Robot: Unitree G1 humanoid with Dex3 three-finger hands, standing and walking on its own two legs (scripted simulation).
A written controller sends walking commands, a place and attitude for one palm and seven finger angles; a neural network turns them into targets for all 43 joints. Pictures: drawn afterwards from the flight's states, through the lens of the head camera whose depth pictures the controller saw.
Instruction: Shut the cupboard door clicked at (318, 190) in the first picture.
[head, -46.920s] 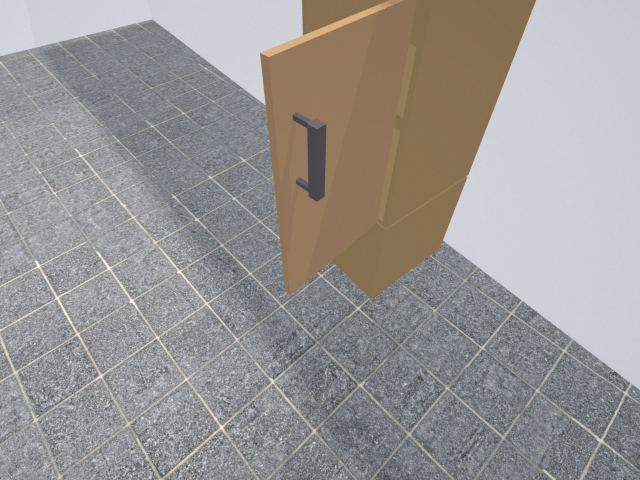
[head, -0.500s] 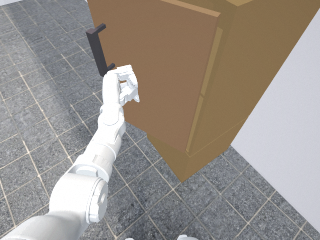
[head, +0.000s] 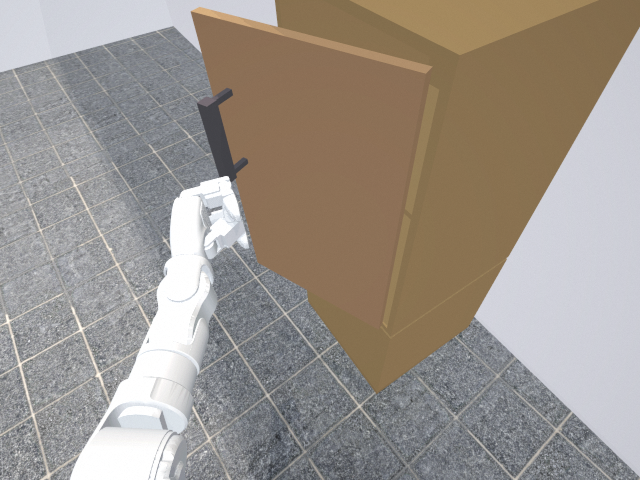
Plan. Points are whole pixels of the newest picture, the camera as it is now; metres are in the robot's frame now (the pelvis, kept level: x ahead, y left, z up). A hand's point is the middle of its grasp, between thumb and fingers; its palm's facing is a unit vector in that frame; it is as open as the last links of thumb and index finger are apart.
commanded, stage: draw the hand back to the body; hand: left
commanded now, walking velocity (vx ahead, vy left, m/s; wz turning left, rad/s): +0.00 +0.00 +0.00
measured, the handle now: (226, 137) +0.62 +0.15 +0.09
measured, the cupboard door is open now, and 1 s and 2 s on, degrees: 23 23 23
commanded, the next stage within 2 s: step back with the hand held close in 1.30 s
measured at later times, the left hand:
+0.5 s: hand (116, 313) +0.27 +0.20 +0.15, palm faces +0.19 -0.96 -0.22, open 3.4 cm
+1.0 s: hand out of the picture +0.17 +0.31 +0.19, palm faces +0.51 -0.75 -0.42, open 6.7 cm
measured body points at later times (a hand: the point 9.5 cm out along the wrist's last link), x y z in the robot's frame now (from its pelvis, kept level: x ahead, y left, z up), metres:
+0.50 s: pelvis -0.01 +0.01 +0.03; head -0.02 -0.01 +0.47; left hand +0.25 +0.25 +0.16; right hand +0.22 -0.18 -0.05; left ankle -0.01 +0.10 -0.72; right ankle -0.01 -0.08 -0.72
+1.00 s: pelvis +0.00 +0.03 +0.03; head -0.03 +0.00 +0.48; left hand +0.14 +0.34 +0.21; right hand +0.19 -0.19 -0.07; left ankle -0.01 +0.10 -0.72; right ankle -0.01 -0.08 -0.72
